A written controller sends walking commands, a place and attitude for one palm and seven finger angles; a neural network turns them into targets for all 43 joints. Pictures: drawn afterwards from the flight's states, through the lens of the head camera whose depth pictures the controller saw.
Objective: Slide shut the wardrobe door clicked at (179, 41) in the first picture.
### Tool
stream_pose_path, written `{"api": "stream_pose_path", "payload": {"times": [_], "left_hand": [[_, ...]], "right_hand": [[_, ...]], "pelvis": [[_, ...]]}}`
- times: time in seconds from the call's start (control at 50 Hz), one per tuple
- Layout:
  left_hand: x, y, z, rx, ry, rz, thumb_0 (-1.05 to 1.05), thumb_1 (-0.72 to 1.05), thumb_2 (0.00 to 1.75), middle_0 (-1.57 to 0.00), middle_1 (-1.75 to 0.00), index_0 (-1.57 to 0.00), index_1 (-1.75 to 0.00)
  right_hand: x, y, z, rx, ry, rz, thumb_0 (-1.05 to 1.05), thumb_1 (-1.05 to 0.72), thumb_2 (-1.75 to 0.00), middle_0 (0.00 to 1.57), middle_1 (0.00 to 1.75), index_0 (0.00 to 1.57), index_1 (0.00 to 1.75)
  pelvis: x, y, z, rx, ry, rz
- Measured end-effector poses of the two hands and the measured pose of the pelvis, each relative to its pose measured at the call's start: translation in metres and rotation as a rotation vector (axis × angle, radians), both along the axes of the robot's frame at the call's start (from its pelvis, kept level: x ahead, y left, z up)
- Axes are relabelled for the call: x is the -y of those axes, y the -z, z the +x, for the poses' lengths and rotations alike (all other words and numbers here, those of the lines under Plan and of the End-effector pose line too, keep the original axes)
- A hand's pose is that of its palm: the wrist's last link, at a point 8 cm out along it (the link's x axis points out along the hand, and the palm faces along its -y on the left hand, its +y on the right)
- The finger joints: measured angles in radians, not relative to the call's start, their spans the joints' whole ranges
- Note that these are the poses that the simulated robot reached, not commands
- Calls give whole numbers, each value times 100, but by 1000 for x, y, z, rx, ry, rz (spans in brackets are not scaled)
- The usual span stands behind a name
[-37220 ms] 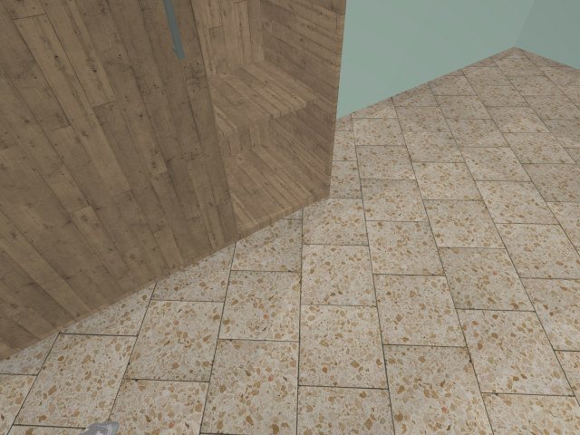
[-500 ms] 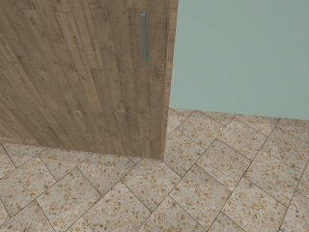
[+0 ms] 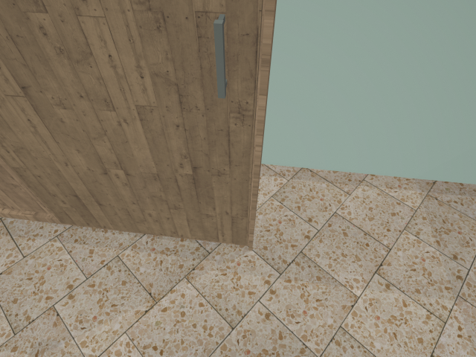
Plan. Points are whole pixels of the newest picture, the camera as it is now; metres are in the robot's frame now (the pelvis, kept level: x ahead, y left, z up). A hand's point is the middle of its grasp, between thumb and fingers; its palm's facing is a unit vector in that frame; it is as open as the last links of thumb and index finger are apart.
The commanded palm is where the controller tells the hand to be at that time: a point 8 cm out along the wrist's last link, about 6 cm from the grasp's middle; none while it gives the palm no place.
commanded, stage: stand and wait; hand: left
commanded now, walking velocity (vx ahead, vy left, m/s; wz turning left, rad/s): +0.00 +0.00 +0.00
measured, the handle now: (221, 58) +0.64 +0.07 +0.17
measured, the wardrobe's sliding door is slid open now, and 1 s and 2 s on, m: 0.00 0.00 0.00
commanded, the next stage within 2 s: none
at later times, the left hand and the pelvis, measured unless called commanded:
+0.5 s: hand out of the picture +0.05 +0.19 -0.17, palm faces +0.00 -0.97 -0.24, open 7.4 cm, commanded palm none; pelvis +0.01 +0.00 +0.00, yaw +0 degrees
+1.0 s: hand out of the picture +0.06 +0.20 -0.17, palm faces +0.00 -0.97 -0.26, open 7.4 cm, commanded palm none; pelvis +0.01 -0.01 +0.00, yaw +0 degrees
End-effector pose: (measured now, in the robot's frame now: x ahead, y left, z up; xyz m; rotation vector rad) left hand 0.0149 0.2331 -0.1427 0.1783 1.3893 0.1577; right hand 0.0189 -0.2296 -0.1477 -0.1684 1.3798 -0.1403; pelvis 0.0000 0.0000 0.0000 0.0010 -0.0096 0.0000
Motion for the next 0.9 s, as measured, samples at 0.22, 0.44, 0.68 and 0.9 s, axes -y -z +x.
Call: {"api": "stream_pose_path", "payload": {"times": [0.22,0.44,0.68,0.9], "left_hand": [[0,-1,16,27,7,6,1,91,90,-20,-30,-20,-30],[-4,-3,26,41,11,18,1,91,90,-20,-30,-20,-30],[-7,-5,28,41,16,28,1,91,90,-20,-30,-20,-30],[-11,-7,33,56,21,38,1,91,90,-20,-30,-20,-30]], "right_hand": [[5,-1,12,18,6,-8,0,-91,-90,20,30,20,30],[12,-2,15,17,6,-20,0,-91,-90,20,30,20,30],[18,-4,17,20,6,-31,0,-91,-90,20,30,20,30],[26,-7,23,36,0,-46,0,-91,-90,20,30,20,30]], "pelvis": [[2,0,8,2,3,2],[4,0,12,2,3,2],[5,-1,13,4,5,3],[7,-1,12,8,5,3]]}}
